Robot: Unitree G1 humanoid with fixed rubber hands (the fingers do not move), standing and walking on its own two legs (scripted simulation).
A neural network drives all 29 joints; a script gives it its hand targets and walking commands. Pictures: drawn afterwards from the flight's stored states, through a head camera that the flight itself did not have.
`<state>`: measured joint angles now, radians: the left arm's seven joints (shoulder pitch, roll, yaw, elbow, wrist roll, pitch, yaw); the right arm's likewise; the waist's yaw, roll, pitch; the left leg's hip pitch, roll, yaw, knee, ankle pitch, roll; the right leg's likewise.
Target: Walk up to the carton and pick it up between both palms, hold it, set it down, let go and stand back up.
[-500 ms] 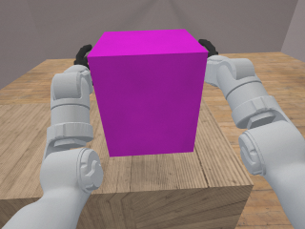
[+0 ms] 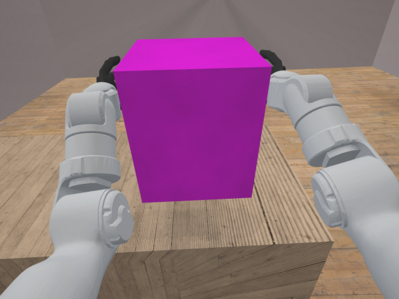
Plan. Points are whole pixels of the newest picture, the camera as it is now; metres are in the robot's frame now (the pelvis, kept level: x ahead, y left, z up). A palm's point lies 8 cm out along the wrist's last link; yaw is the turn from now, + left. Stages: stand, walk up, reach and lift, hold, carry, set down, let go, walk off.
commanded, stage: hold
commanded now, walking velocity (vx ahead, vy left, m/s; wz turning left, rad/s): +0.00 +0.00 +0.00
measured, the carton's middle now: (193, 117) +0.38 +0.00 +0.27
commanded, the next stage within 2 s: set down in 1.90 s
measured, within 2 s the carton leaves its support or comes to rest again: neither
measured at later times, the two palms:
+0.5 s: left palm (108, 98) +0.38 +0.15 +0.32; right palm (275, 88) +0.37 -0.15 +0.32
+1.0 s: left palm (109, 98) +0.38 +0.15 +0.32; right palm (274, 90) +0.37 -0.15 +0.32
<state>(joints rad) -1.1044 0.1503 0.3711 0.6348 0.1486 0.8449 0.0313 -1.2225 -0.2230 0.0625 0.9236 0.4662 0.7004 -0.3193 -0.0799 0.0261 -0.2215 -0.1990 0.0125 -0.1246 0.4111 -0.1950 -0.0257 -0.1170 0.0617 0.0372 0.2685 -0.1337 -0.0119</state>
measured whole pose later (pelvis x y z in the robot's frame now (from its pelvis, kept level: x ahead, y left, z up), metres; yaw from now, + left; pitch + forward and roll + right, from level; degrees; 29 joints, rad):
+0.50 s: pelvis +0.00 +0.00 +0.00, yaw +0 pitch -1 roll -2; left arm -1.08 0.14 0.36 0.59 0.16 0.86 0.03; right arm -1.20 -0.22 0.07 0.91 0.48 0.70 -0.32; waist -0.09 0.02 -0.21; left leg -0.19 0.01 -0.12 0.41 -0.20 -0.02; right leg -0.11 0.06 0.04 0.26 -0.13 -0.01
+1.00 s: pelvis +0.00 +0.00 +0.00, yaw +0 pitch -2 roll -2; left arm -1.08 0.15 0.37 0.60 0.16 0.86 0.02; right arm -1.19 -0.21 0.07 0.90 0.47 0.70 -0.32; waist -0.10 0.02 -0.20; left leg -0.18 0.01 -0.13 0.41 -0.20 -0.03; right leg -0.10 0.06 0.03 0.26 -0.13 -0.01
